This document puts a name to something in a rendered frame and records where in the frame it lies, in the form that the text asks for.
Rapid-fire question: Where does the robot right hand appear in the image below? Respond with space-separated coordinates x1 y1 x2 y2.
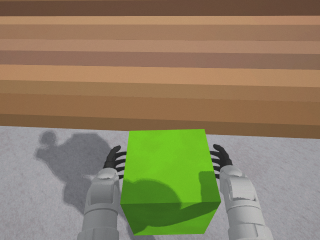
209 144 233 179

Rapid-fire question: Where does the robot left forearm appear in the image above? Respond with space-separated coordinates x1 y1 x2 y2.
77 167 120 240

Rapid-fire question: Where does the robot right forearm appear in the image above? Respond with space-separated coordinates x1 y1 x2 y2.
219 165 274 240

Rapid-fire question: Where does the robot left hand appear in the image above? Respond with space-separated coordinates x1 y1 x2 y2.
103 145 127 180

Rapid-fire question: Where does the carton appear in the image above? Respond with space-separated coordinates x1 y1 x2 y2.
120 129 221 236

